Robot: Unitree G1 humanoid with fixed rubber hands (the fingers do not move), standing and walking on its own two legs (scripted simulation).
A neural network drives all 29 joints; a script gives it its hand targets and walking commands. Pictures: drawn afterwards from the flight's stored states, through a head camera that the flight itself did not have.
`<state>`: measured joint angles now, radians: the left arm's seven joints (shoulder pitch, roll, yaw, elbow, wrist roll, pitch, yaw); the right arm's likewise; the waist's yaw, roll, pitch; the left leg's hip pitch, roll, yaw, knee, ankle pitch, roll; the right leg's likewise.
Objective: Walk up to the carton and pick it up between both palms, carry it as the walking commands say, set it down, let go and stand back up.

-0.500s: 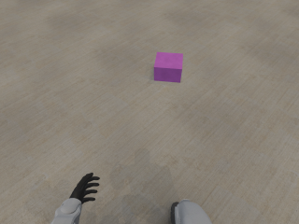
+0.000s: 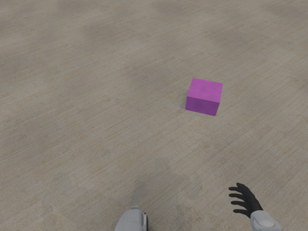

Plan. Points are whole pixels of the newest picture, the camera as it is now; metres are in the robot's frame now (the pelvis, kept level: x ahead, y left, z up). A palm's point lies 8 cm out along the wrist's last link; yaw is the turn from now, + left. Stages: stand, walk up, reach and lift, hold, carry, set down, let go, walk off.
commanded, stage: walk up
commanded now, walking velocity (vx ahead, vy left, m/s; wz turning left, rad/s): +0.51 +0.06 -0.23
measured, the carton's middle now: (203, 96) +1.22 -0.21 -0.70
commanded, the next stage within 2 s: none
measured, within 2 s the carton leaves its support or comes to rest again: neither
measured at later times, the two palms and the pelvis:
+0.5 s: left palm (121, 137) +0.42 +0.22 -0.13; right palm out of the picture +0.07 -0.20 -0.10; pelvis +0.23 +0.02 +0.00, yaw -5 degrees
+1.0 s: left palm (123, 144) +0.39 +0.20 -0.13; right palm (252, 108) +0.60 -0.28 -0.11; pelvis +0.46 -0.04 +0.00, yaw -4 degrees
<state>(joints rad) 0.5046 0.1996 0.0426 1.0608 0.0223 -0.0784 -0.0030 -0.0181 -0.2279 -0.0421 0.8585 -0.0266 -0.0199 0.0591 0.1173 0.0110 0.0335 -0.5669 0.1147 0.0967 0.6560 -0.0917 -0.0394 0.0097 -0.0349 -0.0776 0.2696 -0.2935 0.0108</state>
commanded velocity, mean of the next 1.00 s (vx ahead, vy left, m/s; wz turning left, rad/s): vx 0.49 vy -0.08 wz -0.08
